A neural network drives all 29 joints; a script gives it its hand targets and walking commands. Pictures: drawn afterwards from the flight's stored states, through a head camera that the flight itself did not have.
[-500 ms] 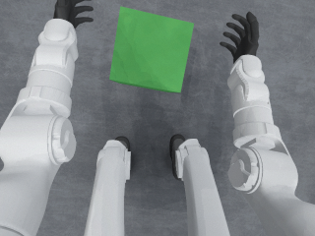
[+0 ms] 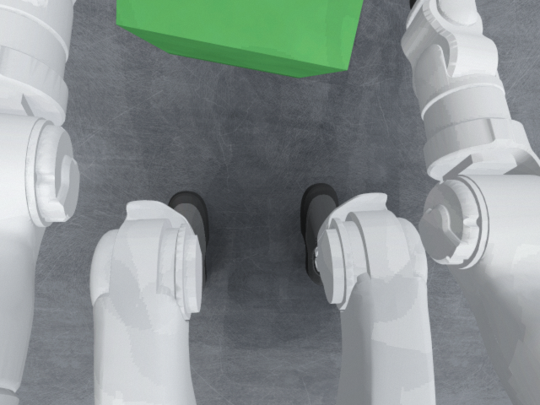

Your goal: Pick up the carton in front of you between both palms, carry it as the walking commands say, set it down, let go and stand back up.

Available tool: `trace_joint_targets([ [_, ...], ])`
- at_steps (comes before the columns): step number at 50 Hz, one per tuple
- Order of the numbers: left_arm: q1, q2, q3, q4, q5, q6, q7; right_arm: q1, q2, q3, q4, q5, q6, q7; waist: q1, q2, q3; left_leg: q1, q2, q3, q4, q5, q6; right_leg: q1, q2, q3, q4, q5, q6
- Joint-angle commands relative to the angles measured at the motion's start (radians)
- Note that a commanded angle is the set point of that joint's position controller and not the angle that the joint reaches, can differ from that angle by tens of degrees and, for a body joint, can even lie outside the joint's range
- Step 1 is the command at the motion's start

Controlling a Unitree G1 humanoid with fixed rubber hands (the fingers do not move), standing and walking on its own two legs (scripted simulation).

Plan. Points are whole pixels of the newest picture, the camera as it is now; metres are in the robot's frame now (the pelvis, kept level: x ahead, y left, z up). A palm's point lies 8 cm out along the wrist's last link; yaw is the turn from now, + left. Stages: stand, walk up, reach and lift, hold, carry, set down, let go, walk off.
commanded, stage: reach and lift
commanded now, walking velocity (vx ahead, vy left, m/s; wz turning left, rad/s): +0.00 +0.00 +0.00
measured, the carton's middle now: out of the picture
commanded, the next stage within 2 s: none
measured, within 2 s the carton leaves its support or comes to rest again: leaves its support in 0.80 s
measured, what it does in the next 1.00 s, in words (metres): stands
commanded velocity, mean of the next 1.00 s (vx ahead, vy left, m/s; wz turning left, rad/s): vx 0.00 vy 0.00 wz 0.00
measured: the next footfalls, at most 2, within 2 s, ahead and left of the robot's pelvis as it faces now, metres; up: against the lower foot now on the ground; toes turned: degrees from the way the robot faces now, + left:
none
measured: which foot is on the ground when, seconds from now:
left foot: down 0.00-1.00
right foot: down 0.00-1.00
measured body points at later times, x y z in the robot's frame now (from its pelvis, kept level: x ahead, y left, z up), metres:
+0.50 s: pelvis +0.00 +0.00 -0.01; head +0.38 +0.03 +0.21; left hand +0.59 +0.17 -0.20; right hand +0.56 -0.15 -0.20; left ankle +0.11 +0.12 -0.35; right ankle +0.13 -0.13 -0.35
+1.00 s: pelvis +0.01 +0.00 -0.01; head +0.36 +0.04 +0.27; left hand +0.58 +0.17 -0.15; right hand +0.56 -0.13 -0.14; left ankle +0.11 +0.12 -0.35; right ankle +0.13 -0.14 -0.35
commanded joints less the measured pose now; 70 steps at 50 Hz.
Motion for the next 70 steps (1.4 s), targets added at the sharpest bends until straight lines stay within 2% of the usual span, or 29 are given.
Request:
trace_joint_targets([
  [1, -0.343, 0.123, -0.009, -0.123, -0.02, -0.039, 0.005, -0.267, -0.138, 0.004, -0.1, 0.011, -0.042, 0.001, -0.026, 0.117, -1.25, 0.598, 0.037, 0.046, -0.137, 0.298, -0.004, 0.576, -0.025, -0.113, -0.075, 0.339, -0.012],
  [6, -0.32, 0.098, -0.051, -0.145, -0.046, -0.047, 0.015, -0.218, -0.132, 0.019, -0.104, 0.037, -0.056, -0.006, -0.036, 0.144, -1.325, 0.695, 0.028, 0.047, -0.086, 0.408, -0.008, 0.598, -0.015, -0.125, -0.038, 0.43, -0.012],
  [9, -0.274, 0.079, -0.052, -0.133, -0.044, -0.043, 0.021, -0.184, -0.111, 0.032, -0.117, 0.048, -0.057, -0.011, -0.024, 0.144, -1.35, 0.718, 0.023, 0.05, -0.084, 0.423, -0.007, 0.607, -0.009, -0.129, -0.036, 0.44, -0.011],
  [12, -0.225, 0.065, -0.037, -0.098, -0.028, -0.039, 0.025, -0.147, -0.089, 0.035, -0.093, 0.043, -0.051, -0.01, -0.013, 0.132, -1.288, 0.672, 0.022, 0.05, -0.095, 0.387, -0.005, 0.584, -0.003, -0.125, -0.043, 0.406, -0.01],
  [17, -0.245, 0.054, -0.022, -0.089, -0.013, -0.041, 0.022, -0.171, -0.086, 0.018, -0.083, 0.02, -0.051, -0.007, -0.016, 0.12, -1.191, 0.589, 0.024, 0.046, -0.111, 0.306, -0.001, 0.551, -0.005, -0.113, -0.056, 0.344, -0.012],
  [23, -0.335, -0.033, -0.089, -0.11, -0.044, -0.037, 0.013, -0.258, -0.017, 0.055, -0.084, 0.038, -0.053, -0.006, -0.023, 0.126, -1.193, 0.606, 0.02, 0.05, -0.125, 0.261, 0.002, 0.585, 0.004, -0.116, -0.066, 0.312, -0.02],
  [25, -0.353, -0.084, -0.094, -0.107, -0.031, -0.033, 0.008, -0.284, 0.032, 0.057, -0.078, 0.027, -0.052, -0.003, -0.021, 0.124, -1.175, 0.612, 0.012, 0.051, -0.128, 0.246, 0.002, 0.598, 0.014, -0.117, -0.066, 0.299, -0.021],
  [27, -0.378, -0.185, -0.094, -0.101, -0.007, -0.026, -0.009, -0.307, 0.115, 0.04, -0.062, -0.009, -0.047, 0.007, -0.03, 0.124, -1.148, 0.605, 0.002, 0.053, -0.128, 0.23, 0.001, 0.611, 0.027, -0.12, -0.069, 0.289, -0.024],
  [30, -0.478, -0.685, -0.142, -0.115, 0.019, 0.008, -0.124, -0.476, 0.573, 0.09, -0.106, -0.059, -0.008, 0.123, -0.026, 0.125, -1.097, 0.593, -0.029, 0.056, -0.12, 0.235, 0.01, 0.568, 0.055, -0.128, -0.058, 0.278, -0.037],
  [31, -0.463, -0.807, -0.118, -0.123, 0.047, 0.023, -0.166, -0.508, 0.685, 0.091, -0.125, -0.082, 0.016, 0.168, -0.016, 0.127, -1.072, 0.571, -0.04, 0.066, -0.114, 0.235, 0.012, 0.552, 0.059, -0.128, -0.049, 0.272, -0.038],
  [33, -0.41, -0.96, -0.069, -0.16, 0.086, 0.046, -0.226, -0.529, 0.818, 0.098, -0.155, -0.103, 0.053, 0.235, 0.006, 0.107, -1.036, 0.508, -0.055, 0.084, -0.108, 0.232, 0.025, 0.522, 0.071, -0.131, -0.037, 0.259, -0.038],
  [35, -0.38, -1.026, -0.046, -0.193, 0.099, 0.063, -0.257, -0.517, 0.896, 0.106, -0.169, -0.103, 0.076, 0.275, 0.019, 0.083, -1.018, 0.465, -0.06, 0.092, -0.102, 0.241, 0.036, 0.498, 0.08, -0.133, -0.031, 0.27, -0.042],
  [39, -0.376, -1.101, -0.075, -0.289, 0.076, 0.074, -0.262, -0.507, 0.994, 0.155, -0.215, -0.053, 0.093, 0.304, 0.029, 0.086, -1.133, 0.533, -0.06, 0.096, -0.093, 0.344, 0.038, 0.485, 0.083, -0.136, -0.014, 0.345, -0.047],
  [44, -0.436, -1.222, -0.182, -0.508, 0.015, 0.088, -0.236, -0.515, 1.095, 0.274, -0.333, 0.022, 0.115, 0.293, 0.032, 0.137, -1.534, 0.806, -0.067, 0.111, -0.092, 0.556, 0.022, 0.548, 0.085, -0.152, -0.02, 0.481, -0.041],
  [46, -0.43, -1.274, -0.217, -0.587, 0.005, 0.107, -0.221, -0.52, 1.123, 0.321, -0.408, 0.032, 0.133, 0.287, 0.029, 0.159, -1.713, 0.933, -0.074, 0.113, -0.103, 0.63, 0.012, 0.574, 0.094, -0.164, -0.042, 0.513, -0.037],
  [48, -0.401, -1.332, -0.229, -0.634, 0.014, 0.134, -0.206, -0.527, 1.13, 0.352, -0.469, 0.018, 0.156, 0.288, 0.021, 0.171, -1.843, 1.019, -0.085, 0.115, -0.126, 0.651, 0.002, 0.579, 0.101, -0.171, -0.071, 0.499, -0.035],
  [50, -0.344, -1.381, -0.229, -0.632, 0.032, 0.164, -0.192, -0.532, 1.15, 0.385, -0.537, 0.0, 0.175, 0.281, 0.022, 0.163, -1.88, 1.012, -0.1, 0.124, -0.164, 0.617, -0.005, 0.598, 0.108, -0.171, -0.11, 0.473, -0.033],
  [52, -0.276, -1.41, -0.196, -0.587, 0.064, 0.193, -0.194, -0.507, 1.166, 0.38, -0.54, -0.03, 0.197, 0.282, 0.021, 0.145, -1.794, 0.922, -0.11, 0.133, -0.219, 0.504, -0.009, 0.613, 0.111, -0.163, -0.162, 0.398, -0.036],
  [56, -0.179, -1.425, -0.049, -0.42, 0.182, 0.228, -0.221, -0.401, 1.187, 0.254, -0.397, -0.153, 0.238, 0.297, 0.01, 0.115, -1.449, 0.652, -0.117, 0.148, -0.337, 0.208, 0.001, 0.539, 0.111, -0.147, -0.277, 0.186, -0.044],
  [58, -0.162, -1.414, 0.028, -0.367, 0.236, 0.238, -0.234, -0.366, 1.185, 0.178, -0.339, -0.214, 0.253, 0.307, 0.005, 0.105, -1.364, 0.599, -0.117, 0.15, -0.385, 0.133, 0.01, 0.523, 0.11, -0.147, -0.322, 0.129, -0.048],
  [61, -0.162, -1.404, 0.094, -0.334, 0.287, 0.24, -0.243, -0.368, 1.187, 0.125, -0.317, -0.26, 0.26, 0.317, 0.011, 0.092, -1.36, 0.604, -0.12, 0.15, -0.439, 0.11, 0.017, 0.55, 0.113, -0.146, -0.374, 0.112, -0.047],
  [64, -0.167, -1.406, 0.119, -0.337, 0.311, 0.239, -0.245, -0.371, 1.206, 0.121, -0.317, -0.274, 0.264, 0.324, 0.023, 0.08, -1.404, 0.649, -0.123, 0.15, -0.489, 0.107, 0.018, 0.596, 0.116, -0.145, -0.42, 0.107, -0.044],
  [70, -0.146, -1.469, 0.075, -0.409, 0.301, 0.257, -0.25, -0.336, 1.281, 0.191, -0.353, -0.255, 0.286, 0.343, 0.04, 0.066, -1.554, 0.787, -0.127, 0.153, -0.565, 0.155, 0.012, 0.708, 0.121, -0.143, -0.498, 0.14, -0.034],
])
